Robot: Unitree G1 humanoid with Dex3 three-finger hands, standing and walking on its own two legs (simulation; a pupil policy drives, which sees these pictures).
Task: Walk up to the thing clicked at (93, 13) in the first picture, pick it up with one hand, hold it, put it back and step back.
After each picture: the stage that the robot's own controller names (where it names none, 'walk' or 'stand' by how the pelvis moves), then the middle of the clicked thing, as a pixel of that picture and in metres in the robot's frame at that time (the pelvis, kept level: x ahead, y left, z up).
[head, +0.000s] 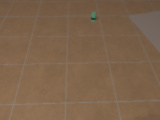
stand; (93, 16) +1.92 -0.16 -0.72
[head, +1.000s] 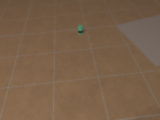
walk; (80, 29) +1.78 +0.16 -0.70
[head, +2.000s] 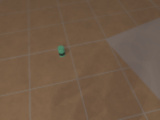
walk; (61, 51) +1.16 +0.31 -0.71
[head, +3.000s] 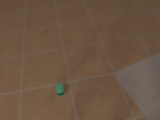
walk; (60, 90) +0.70 +0.26 -0.72
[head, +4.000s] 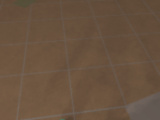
walk; out of the picture +0.41 +0.16 -0.71
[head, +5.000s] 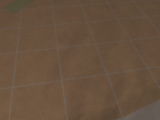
stand; out of the picture +0.30 +0.17 -0.72
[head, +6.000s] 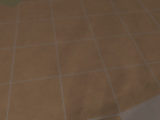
stand; out of the picture +0.29 +0.19 -0.72
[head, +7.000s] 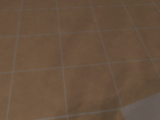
stand; out of the picture +0.30 +0.17 -0.71
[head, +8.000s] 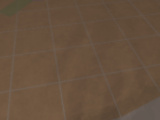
stand; out of the picture +0.29 +0.19 -0.72
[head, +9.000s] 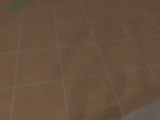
stand; out of the picture +0.30 +0.18 -0.73
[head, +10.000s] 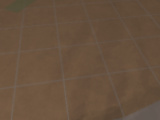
stand; out of the picture +0.29 +0.18 -0.73
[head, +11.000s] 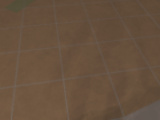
go down; out of the picture +0.30 +0.17 -0.73
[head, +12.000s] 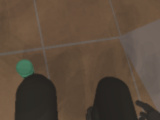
go down; (25, 69) +0.38 +0.22 -0.31
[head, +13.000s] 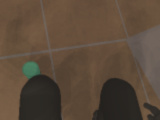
approach; (32, 71) +0.38 +0.22 -0.30
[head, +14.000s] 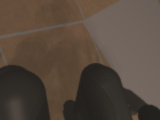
close in; out of the picture +0.35 +0.25 -0.22
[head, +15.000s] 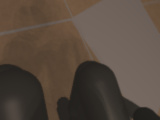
close; out of the picture +0.36 +0.25 -0.21
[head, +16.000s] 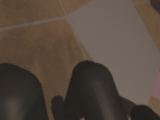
lift; out of the picture +0.35 +0.25 -0.22
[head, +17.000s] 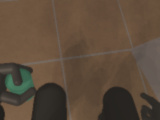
lift; (22, 86) +0.29 +0.22 -0.05
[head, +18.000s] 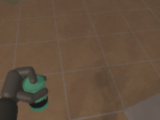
hold; (36, 93) +0.30 +0.17 +0.01
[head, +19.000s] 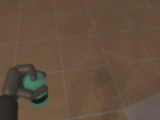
hold; (37, 89) +0.32 +0.17 +0.00
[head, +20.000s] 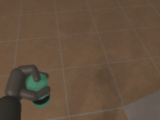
hold; (39, 90) +0.32 +0.16 -0.01
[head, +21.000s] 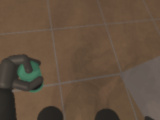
crouch; (31, 77) +0.35 +0.18 -0.07
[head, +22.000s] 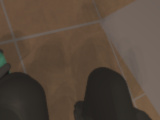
lower; out of the picture +0.36 +0.23 -0.19
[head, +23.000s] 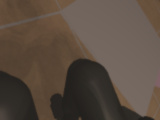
lower; out of the picture +0.39 +0.26 -0.22
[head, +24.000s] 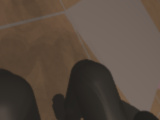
lower; out of the picture +0.38 +0.27 -0.22
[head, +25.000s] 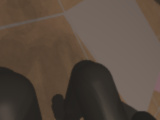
lower; out of the picture +0.37 +0.27 -0.22
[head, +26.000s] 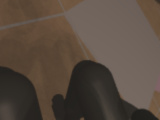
lower; out of the picture +0.37 +0.27 -0.22
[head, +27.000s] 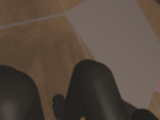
withdraw; out of the picture +0.35 +0.25 -0.22
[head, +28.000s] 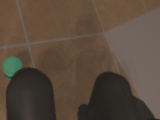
stand; (12, 68) +0.37 +0.23 -0.26
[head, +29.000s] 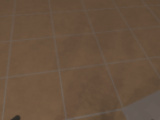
stand; out of the picture +0.31 +0.16 -0.64
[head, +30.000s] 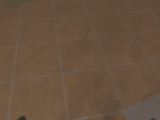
stand; out of the picture +0.33 +0.17 -0.66
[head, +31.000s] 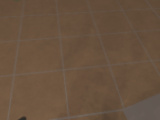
stand; out of the picture +0.33 +0.17 -0.67
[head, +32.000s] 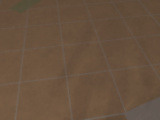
stand; out of the picture +0.35 +0.16 -0.72
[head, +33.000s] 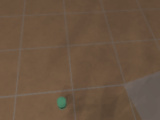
walk; (61, 103) +0.43 +0.15 -0.70
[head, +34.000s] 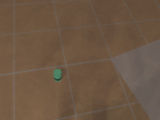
walk; (57, 75) +0.68 +0.16 -0.71
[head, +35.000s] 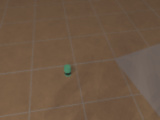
stand; (67, 70) +0.96 +0.19 -0.70
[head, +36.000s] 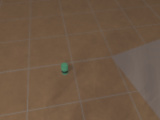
stand; (64, 68) +0.95 +0.20 -0.72
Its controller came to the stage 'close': yes
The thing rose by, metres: 0.71
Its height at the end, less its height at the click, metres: +0.00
